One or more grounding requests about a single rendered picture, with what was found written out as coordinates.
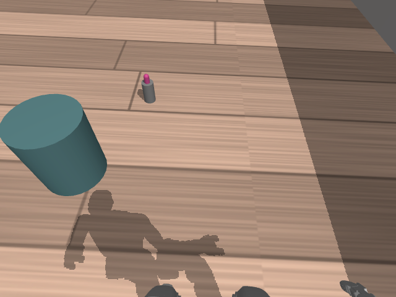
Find right robot hand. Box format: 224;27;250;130
340;280;375;297

